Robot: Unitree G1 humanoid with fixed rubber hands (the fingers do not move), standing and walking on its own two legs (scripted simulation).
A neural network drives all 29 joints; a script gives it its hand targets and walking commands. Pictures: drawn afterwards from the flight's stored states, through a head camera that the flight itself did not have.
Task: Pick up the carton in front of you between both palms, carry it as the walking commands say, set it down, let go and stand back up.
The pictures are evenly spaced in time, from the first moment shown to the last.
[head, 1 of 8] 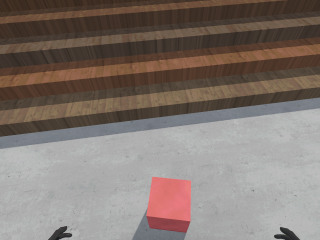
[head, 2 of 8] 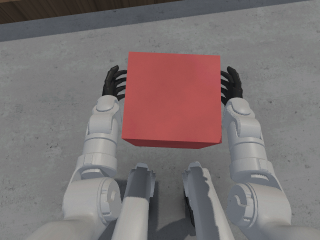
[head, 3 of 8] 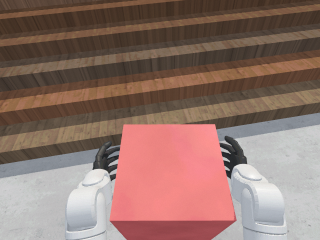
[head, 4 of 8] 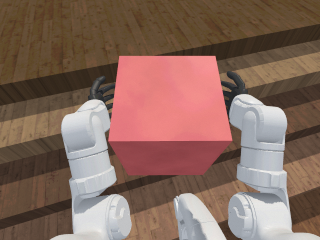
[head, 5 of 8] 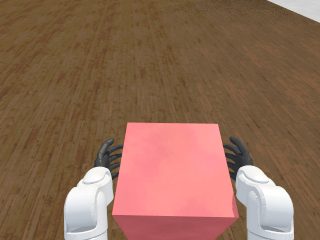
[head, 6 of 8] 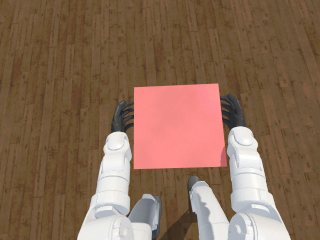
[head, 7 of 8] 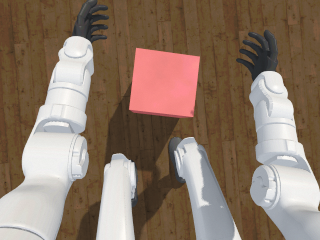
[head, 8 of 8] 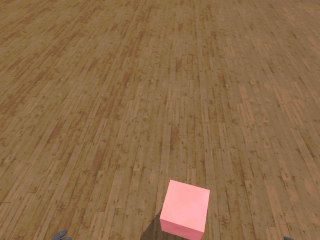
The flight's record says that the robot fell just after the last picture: no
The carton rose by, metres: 1.97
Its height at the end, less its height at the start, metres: +1.21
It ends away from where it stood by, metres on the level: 4.94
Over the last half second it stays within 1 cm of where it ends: yes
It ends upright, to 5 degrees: yes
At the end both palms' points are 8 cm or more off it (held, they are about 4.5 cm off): yes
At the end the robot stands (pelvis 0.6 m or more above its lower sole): yes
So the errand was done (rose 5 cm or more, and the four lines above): yes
